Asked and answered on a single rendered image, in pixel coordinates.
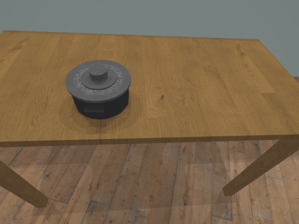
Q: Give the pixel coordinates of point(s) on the pot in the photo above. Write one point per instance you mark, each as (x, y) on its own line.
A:
(102, 110)

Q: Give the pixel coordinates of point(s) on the lid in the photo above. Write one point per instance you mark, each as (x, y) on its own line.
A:
(82, 87)

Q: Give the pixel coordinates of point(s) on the table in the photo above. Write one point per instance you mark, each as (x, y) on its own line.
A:
(183, 89)

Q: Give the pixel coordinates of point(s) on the knob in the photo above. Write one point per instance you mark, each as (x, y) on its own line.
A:
(98, 72)

